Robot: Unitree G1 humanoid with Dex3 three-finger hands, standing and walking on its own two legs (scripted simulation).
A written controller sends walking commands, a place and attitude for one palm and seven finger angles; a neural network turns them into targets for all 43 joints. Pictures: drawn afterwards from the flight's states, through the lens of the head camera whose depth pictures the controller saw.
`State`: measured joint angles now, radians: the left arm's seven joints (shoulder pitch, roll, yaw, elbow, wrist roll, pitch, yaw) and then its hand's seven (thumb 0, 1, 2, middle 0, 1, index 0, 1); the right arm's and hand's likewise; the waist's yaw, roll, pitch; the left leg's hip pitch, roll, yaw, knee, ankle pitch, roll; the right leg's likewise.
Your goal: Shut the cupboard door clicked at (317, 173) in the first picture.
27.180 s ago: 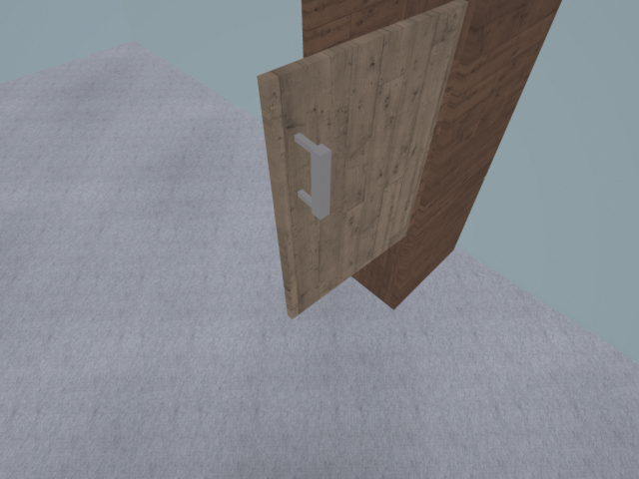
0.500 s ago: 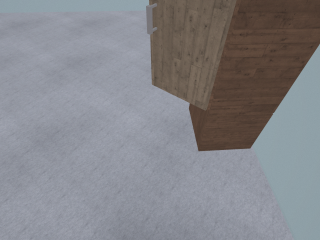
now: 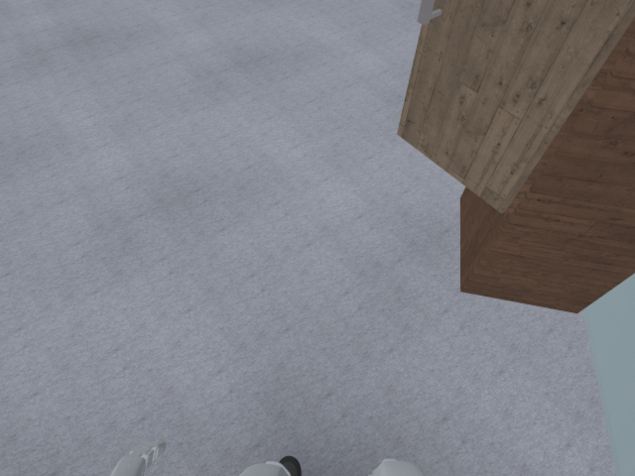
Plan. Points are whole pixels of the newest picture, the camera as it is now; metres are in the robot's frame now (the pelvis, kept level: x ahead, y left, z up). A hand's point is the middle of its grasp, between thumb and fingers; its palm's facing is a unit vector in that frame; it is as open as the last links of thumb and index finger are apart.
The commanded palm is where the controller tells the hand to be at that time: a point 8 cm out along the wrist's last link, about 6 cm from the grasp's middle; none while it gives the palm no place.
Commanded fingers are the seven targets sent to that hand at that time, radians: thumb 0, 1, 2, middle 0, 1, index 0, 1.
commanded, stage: walk to a spot facing it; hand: left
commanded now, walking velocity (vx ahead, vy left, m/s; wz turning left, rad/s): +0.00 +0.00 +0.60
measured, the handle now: out of the picture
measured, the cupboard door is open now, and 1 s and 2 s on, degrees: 50 50 50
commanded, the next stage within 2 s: turn to face it in 1.28 s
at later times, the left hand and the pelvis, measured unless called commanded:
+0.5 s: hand out of the picture -0.05 +0.20 -0.18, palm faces +0.40 -0.88 -0.25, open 7.3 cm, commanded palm none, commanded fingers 0.00 0.90 0.90 -0.20 -0.30 -0.20 -0.30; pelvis +0.05 +0.01 -0.01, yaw +23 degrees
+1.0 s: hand (146, 405) +0.23 +0.27 -0.15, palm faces +0.54 -0.81 -0.24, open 7.3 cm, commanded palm none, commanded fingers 0.00 0.90 0.90 -0.20 -0.30 -0.20 -0.30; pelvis +0.25 +0.06 -0.01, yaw +33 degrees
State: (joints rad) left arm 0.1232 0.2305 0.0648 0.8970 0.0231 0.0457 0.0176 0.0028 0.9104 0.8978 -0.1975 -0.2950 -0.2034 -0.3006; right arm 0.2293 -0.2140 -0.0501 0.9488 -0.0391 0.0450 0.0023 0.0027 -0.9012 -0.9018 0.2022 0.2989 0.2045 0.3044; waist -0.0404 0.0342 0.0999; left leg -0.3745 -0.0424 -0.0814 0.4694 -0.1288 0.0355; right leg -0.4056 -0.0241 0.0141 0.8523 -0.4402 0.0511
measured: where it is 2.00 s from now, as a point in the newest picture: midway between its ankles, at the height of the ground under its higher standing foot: (230, 369)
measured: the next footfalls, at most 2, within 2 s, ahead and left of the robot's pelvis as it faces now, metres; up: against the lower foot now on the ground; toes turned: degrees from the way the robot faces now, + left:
right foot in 0.10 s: +0.03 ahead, -0.15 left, +0.00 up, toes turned +6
left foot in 0.50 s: +0.08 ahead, +0.15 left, +0.00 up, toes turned +29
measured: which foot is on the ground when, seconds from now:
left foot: down 0.00-0.10, up 0.12-0.48, down 0.50-0.88, up 0.90-1.00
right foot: up 0.00-0.08, down 0.10-0.48, up 0.50-0.86, down 0.88-1.00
